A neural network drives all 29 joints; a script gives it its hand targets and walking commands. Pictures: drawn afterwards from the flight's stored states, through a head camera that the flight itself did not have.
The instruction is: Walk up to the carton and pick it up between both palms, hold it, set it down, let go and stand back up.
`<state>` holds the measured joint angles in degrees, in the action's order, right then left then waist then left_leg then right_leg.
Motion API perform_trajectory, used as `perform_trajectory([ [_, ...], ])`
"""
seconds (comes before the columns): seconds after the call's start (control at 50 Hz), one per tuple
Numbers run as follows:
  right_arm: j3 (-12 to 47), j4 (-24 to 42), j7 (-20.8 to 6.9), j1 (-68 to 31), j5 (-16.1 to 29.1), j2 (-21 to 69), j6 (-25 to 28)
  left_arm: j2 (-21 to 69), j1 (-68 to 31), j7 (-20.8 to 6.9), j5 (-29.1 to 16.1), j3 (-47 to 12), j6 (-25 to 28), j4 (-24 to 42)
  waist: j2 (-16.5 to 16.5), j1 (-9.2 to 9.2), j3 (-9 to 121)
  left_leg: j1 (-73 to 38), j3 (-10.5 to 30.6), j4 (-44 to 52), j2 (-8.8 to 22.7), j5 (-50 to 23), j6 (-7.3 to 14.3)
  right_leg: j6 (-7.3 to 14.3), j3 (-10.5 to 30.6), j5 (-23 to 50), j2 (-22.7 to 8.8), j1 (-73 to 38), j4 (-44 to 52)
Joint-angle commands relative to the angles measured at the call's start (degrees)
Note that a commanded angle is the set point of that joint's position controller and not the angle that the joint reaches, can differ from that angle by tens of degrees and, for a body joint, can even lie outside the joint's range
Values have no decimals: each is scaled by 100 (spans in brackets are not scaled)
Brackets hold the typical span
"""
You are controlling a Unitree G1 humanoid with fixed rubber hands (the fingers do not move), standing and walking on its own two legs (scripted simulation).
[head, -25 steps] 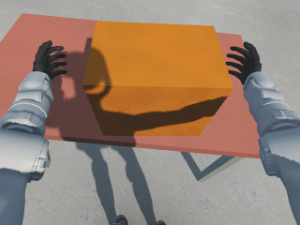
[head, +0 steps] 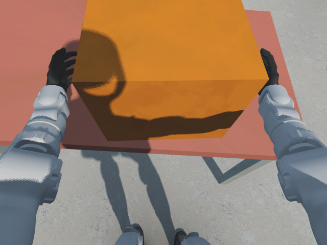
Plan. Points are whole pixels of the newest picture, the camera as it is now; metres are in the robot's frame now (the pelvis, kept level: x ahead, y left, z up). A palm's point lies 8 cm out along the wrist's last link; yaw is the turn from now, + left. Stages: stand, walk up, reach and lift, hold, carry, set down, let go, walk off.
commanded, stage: reach and lift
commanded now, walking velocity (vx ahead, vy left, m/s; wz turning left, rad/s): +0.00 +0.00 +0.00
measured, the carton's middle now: (165, 78) +0.50 +0.01 +0.05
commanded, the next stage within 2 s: none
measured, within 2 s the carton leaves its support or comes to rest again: neither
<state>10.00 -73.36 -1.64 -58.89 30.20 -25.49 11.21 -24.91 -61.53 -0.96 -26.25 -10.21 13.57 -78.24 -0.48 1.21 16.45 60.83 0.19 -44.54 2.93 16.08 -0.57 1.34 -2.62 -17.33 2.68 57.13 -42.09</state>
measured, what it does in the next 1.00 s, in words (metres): stands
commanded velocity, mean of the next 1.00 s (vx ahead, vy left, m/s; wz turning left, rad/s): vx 0.00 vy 0.00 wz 0.00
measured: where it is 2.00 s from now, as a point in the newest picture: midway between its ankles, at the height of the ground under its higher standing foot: outside the picture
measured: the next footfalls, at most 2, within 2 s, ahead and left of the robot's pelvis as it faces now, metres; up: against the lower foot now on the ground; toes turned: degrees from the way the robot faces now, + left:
none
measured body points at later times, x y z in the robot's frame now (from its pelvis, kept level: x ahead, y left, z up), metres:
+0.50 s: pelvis +0.00 +0.01 +0.00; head +0.12 +0.02 +0.44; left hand +0.48 +0.23 +0.06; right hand +0.50 -0.19 +0.07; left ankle +0.02 +0.12 -0.69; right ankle +0.00 -0.10 -0.69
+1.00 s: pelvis +0.00 +0.00 +0.01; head +0.12 +0.01 +0.44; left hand +0.48 +0.22 +0.07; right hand +0.49 -0.19 +0.07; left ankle +0.02 +0.12 -0.69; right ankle +0.00 -0.10 -0.69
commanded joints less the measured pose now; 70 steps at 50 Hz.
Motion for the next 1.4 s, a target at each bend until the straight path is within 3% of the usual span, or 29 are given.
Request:
perform_trajectory([
  [0.0, -162, 1074, -53, -3090, 70, -1524, 420, -1344, -3175, 40, -19, 159, 293, 974, -75, 85, 5894, -3477, -123, -223, -206, -3549, -237, -766, -195, 4124, 96, -2462, -73],
  [0.16, -275, 900, -113, -3141, -143, -1295, 399, -944, -3161, 73, -3, 90, 227, 1079, -93, 56, 5640, -4035, -32, -220, -106, -3798, -284, -672, -319, 3779, 119, -1930, 58],
  [0.4, -886, 917, 86, -3307, -898, -811, 356, -593, -3434, 199, 367, 399, 367, 927, -8, -41, 5516, -3871, -119, -23, -134, -3168, -307, -539, -223, 3455, 29, -2225, 202],
  [0.64, -863, 968, 184, -3344, -948, -474, 325, -527, -3615, 281, 384, 355, 506, 514, -27, 4, 5388, -3340, -195, 143, -202, -2687, -268, -532, -145, 3314, -49, -2658, 170],
  [1.06, -907, 1055, 235, -3375, -1055, -38, 356, -216, -3666, 172, 429, 348, 637, 459, -49, -52, 5374, -3134, -202, 120, -221, -2798, -264, -549, -85, 3622, -156, -2883, 90],
  [1.38, -1144, 1169, 178, -3447, -1437, 526, 380, 280, -3829, 67, 585, 450, 781, 550, -16, -74, 5397, -3209, -208, 194, -212, -2917, -250, -559, -88, 3783, -242, -3007, 136],
])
